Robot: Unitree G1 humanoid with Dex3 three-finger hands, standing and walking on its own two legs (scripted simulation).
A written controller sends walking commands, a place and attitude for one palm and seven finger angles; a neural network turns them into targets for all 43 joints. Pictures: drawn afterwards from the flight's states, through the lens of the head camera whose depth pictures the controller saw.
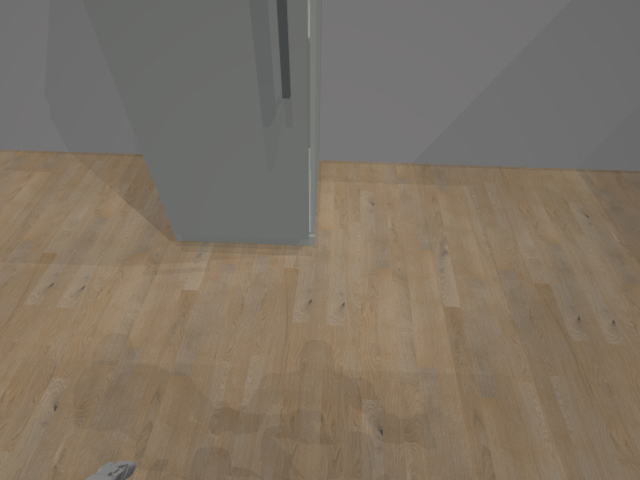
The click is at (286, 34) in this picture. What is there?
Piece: fridge door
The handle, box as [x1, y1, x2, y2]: [277, 0, 290, 98]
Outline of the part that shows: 277,0 282,97 289,98 290,92 286,0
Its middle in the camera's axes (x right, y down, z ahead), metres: -0.09 -0.56 +0.87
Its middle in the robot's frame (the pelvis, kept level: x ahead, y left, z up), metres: +1.05 +0.16 +0.21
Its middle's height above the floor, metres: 0.97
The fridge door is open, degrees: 0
